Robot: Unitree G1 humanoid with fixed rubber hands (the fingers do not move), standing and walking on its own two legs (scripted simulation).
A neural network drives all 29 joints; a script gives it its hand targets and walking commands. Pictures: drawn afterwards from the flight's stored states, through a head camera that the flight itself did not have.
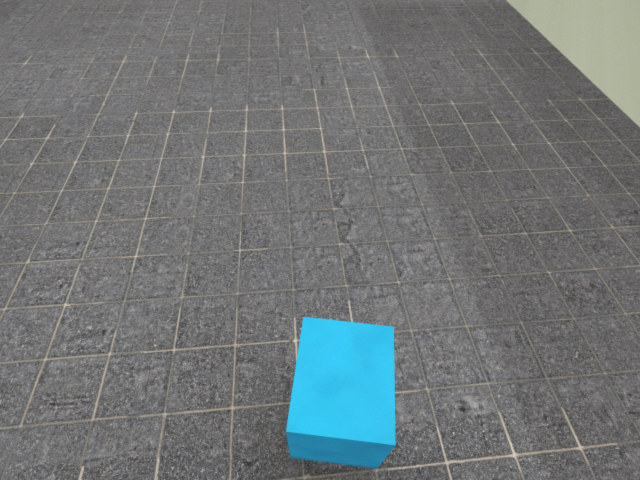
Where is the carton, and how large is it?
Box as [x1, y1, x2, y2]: [286, 317, 395, 468]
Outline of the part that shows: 303,317 286,427 290,457 377,468 395,445 393,327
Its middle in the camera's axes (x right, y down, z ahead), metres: +0.06 +0.43 +1.06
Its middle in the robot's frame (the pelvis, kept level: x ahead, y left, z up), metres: +0.43 -0.02 -0.62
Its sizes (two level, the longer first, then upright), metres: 0.285 0.243 0.292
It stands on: the floor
